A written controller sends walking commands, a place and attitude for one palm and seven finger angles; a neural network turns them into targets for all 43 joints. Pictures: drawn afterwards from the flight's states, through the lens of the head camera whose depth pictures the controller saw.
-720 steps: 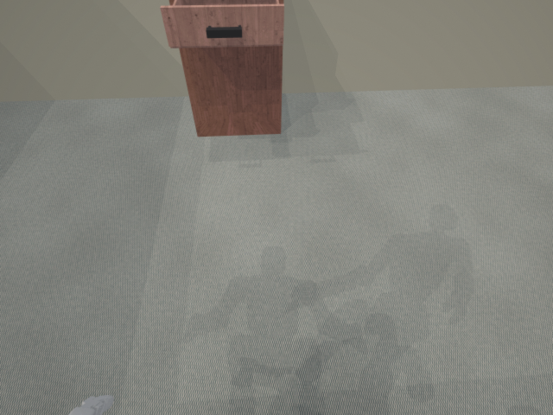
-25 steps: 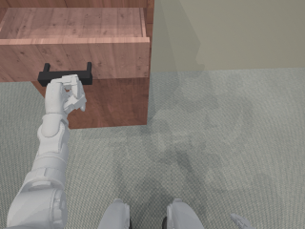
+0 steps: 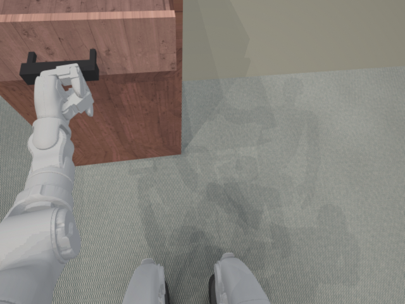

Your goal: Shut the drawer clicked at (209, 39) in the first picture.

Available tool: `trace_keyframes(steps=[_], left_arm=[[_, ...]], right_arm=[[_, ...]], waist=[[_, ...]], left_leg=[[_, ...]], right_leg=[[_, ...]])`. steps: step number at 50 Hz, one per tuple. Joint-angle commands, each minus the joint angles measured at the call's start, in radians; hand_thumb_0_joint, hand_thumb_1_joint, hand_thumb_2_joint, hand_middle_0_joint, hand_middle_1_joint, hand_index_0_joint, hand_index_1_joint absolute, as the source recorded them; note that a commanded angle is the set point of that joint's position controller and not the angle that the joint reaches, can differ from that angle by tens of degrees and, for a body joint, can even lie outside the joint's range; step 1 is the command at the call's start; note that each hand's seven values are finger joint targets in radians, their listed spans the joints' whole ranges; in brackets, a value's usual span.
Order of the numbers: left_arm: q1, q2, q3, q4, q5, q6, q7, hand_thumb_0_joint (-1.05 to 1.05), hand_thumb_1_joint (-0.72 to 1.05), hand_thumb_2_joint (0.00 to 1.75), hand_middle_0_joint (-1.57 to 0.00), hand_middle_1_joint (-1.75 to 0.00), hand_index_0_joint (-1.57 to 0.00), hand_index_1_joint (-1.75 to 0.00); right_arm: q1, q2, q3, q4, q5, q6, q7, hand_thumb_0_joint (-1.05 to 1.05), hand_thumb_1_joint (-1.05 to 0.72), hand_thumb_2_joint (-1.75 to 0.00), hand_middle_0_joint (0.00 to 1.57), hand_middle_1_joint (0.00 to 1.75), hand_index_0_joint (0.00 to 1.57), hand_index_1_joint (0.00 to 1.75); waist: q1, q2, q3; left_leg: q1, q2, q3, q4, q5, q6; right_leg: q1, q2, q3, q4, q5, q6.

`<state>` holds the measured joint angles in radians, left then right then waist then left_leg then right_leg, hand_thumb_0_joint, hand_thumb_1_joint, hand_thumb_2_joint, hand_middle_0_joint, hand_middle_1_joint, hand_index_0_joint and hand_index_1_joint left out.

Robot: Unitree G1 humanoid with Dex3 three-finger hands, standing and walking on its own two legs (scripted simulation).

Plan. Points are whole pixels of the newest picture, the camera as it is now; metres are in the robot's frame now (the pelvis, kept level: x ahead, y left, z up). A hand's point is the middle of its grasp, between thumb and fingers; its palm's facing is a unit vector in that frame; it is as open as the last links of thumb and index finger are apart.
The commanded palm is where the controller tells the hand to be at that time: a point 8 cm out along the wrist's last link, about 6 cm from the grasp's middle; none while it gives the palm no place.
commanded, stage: push the drawer shut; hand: left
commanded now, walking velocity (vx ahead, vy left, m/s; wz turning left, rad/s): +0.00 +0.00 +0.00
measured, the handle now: (62, 63) +0.58 +0.24 +0.06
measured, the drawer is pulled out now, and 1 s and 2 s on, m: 0.08 0.00 0.00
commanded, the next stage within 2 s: pull the fist back off the drawer in 0.92 s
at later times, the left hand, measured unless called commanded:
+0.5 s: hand (89, 70) +0.56 +0.19 +0.06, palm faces +0.08 -1.00 -0.02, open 3.3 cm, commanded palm +0.54 +0.23 +0.06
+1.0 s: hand (82, 61) +0.59 +0.20 +0.06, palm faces +0.08 -1.00 -0.03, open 3.0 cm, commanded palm +0.61 +0.21 +0.06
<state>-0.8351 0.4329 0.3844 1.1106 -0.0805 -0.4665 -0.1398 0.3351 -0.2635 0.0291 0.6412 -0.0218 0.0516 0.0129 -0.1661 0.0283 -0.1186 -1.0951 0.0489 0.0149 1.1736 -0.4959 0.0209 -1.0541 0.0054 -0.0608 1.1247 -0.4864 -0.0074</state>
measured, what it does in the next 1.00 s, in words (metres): stands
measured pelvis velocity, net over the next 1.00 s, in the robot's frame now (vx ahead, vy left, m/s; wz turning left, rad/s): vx -0.01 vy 0.01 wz -0.01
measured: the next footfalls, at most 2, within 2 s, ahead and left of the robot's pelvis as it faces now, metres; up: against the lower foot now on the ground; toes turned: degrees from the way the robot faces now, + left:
none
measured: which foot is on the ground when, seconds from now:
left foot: down 0.00-1.00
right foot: down 0.00-1.00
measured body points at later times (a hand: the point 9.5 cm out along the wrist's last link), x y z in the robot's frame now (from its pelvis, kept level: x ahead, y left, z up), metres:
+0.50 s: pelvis +0.01 +0.00 -0.01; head +0.18 +0.03 +0.41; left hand +0.55 +0.24 +0.06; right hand -0.01 -0.26 -0.11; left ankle +0.03 +0.11 -0.64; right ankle +0.02 -0.12 -0.64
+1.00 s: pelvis -0.01 +0.01 -0.02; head +0.19 +0.05 +0.38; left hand +0.58 +0.26 +0.06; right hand -0.05 -0.25 -0.11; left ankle +0.03 +0.11 -0.64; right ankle +0.02 -0.12 -0.64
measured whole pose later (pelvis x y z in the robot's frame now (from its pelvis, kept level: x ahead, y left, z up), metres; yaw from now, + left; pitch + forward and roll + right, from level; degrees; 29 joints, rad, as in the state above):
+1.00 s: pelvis -0.01 +0.01 -0.02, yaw -1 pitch +31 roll -6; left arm -1.26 0.71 0.42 1.36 0.05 -0.35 -0.15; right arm 0.39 -0.27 0.09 0.64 -0.06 0.07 0.03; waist -0.28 0.05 -0.10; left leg -1.32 0.06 -0.05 1.28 -0.50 0.03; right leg -1.24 0.02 -0.12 1.17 -0.48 -0.01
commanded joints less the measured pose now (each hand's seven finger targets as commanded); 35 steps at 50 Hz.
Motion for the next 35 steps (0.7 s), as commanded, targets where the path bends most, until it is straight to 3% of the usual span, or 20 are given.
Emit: trace_keyframes(steps=[1,3,6,7,11,13,14,16,20,23,25,33,35], left_arm=[[-0.474,0.287,0.062,-0.204,0.0,-0.064,0.003,0.0,0.9,0.9,-1.4,-1.6,-1.4,-1.6],[-0.477,0.277,0.052,-0.204,0.001,-0.06,-0.001,0.0,0.9,0.9,-1.4,-1.6,-1.4,-1.6],[-0.49,0.318,0.072,-0.155,0.011,-0.047,-0.001,0.0,0.9,0.9,-1.4,-1.6,-1.4,-1.6],[-0.529,0.295,0.047,-0.162,0.013,-0.045,-0.002,0.0,0.9,0.9,-1.4,-1.6,-1.4,-1.6],[-0.556,0.364,0.092,-0.149,0.027,-0.04,0.003,0.0,0.9,0.9,-1.4,-1.6,-1.4,-1.6],[-0.59,0.341,0.066,-0.121,0.029,-0.03,0.0,0.0,0.9,0.9,-1.4,-1.6,-1.4,-1.6],[-0.598,0.374,0.091,-0.123,0.03,-0.028,0.003,0.0,0.9,0.9,-1.4,-1.6,-1.4,-1.6],[-0.601,0.379,0.092,-0.135,0.038,-0.029,-0.001,0.0,0.9,0.9,-1.4,-1.6,-1.4,-1.6],[-0.64,0.369,0.084,-0.141,0.041,-0.023,0.002,0.0,0.9,0.9,-1.4,-1.6,-1.4,-1.6],[-0.667,0.392,0.086,-0.129,0.051,-0.011,0.004,0.0,0.9,0.9,-1.4,-1.6,-1.4,-1.6],[-0.662,0.445,0.128,-0.112,0.056,-0.007,0.006,0.0,0.9,0.9,-1.4,-1.6,-1.4,-1.6],[-0.77,0.461,0.092,-0.064,0.085,0.014,0.003,0.0,0.9,0.9,-1.4,-1.6,-1.4,-1.6],[-0.795,0.505,0.125,-0.058,0.087,0.016,0.004,0.0,0.9,0.9,-1.4,-1.6,-1.4,-1.6]], right_arm=[[0.164,-0.177,-0.058,-0.059,-0.011,-0.006,-0.014,0.0,-0.9,-0.9,0.2,0.3,0.2,0.3],[0.168,-0.172,-0.054,-0.063,-0.011,-0.001,-0.011,0.0,-0.9,-0.9,0.2,0.3,0.2,0.3],[0.182,-0.179,-0.05,-0.058,-0.011,0.009,-0.011,0.0,-0.9,-0.9,0.2,0.3,0.2,0.3],[0.183,-0.176,-0.049,-0.056,-0.012,0.011,-0.01,0.0,-0.9,-0.9,0.2,0.3,0.2,0.3],[0.201,-0.188,-0.05,-0.052,-0.018,0.018,-0.01,0.0,-0.9,-0.9,0.2,0.3,0.2,0.3],[0.204,-0.185,-0.047,-0.047,-0.018,0.02,-0.009,0.0,-0.9,-0.9,0.2,0.3,0.2,0.3],[0.213,-0.189,-0.046,-0.047,-0.021,0.021,-0.01,0.0,-0.9,-0.9,0.2,0.3,0.2,0.3],[0.22,-0.189,-0.046,-0.05,-0.024,0.024,-0.006,0.0,-0.9,-0.9,0.2,0.3,0.2,0.3],[0.236,-0.19,-0.047,-0.042,-0.03,0.031,-0.001,0.0,-0.9,-0.9,0.2,0.3,0.2,0.3],[0.243,-0.192,-0.043,-0.039,-0.031,0.037,0.002,0.0,-0.9,-0.9,0.2,0.3,0.2,0.3],[0.257,-0.197,-0.042,-0.038,-0.035,0.04,0.001,0.0,-0.9,-0.9,0.2,0.3,0.2,0.3],[0.274,-0.199,-0.03,-0.032,-0.037,0.047,0.004,0.0,-0.9,-0.9,0.2,0.3,0.2,0.3],[0.29,-0.208,-0.029,-0.029,-0.041,0.045,0.003,0.0,-0.9,-0.9,0.2,0.3,0.2,0.3]], waist=[[-0.014,0.106,-0.531],[-0.016,0.118,-0.532],[-0.032,0.091,-0.493],[-0.044,0.107,-0.486],[-0.046,0.132,-0.531],[-0.068,0.118,-0.496],[-0.063,0.12,-0.509],[-0.054,0.169,-0.564],[-0.071,0.183,-0.578],[-0.081,0.179,-0.57],[-0.073,0.172,-0.579],[-0.117,0.208,-0.536],[-0.119,0.212,-0.551]], left_leg=[[0.381,-0.021,-0.067,-0.116,0.34,0.01],[0.381,-0.022,-0.064,-0.113,0.359,0.01],[0.339,-0.017,-0.065,-0.106,0.349,0.013],[0.345,-0.018,-0.066,-0.106,0.347,0.014],[0.37,-0.013,-0.075,-0.094,0.375,0.013],[0.343,-0.013,-0.072,-0.087,0.359,0.016],[0.337,-0.012,-0.073,-0.085,0.369,0.017],[0.382,-0.011,-0.08,-0.081,0.42,0.012],[0.418,-0.006,-0.09,-0.072,0.466,0.011],[0.39,-0.005,-0.086,-0.069,0.451,0.014],[0.382,-0.005,-0.087,-0.063,0.468,0.014],[0.35,0.0,-0.094,-0.051,0.431,0.017],[0.362,0.002,-0.104,-0.045,0.447,0.017]], right_leg=[[0.197,0.035,0.039,-0.14,0.268,-0.011],[0.205,0.036,0.04,-0.139,0.291,-0.01],[0.195,0.039,0.04,-0.138,0.29,-0.008],[0.18,0.039,0.04,-0.14,0.286,-0.007],[0.157,0.041,0.034,-0.13,0.288,-0.009],[0.149,0.041,0.037,-0.137,0.282,-0.006],[0.163,0.041,0.036,-0.133,0.294,-0.006],[0.155,0.043,0.031,-0.12,0.319,-0.01],[0.131,0.046,0.025,-0.118,0.341,-0.011],[0.141,0.047,0.028,-0.123,0.341,-0.008],[0.155,0.048,0.027,-0.115,0.361,-0.01],[0.094,0.053,0.022,-0.119,0.311,-0.009],[0.082,0.055,0.017,-0.111,0.313,-0.011]])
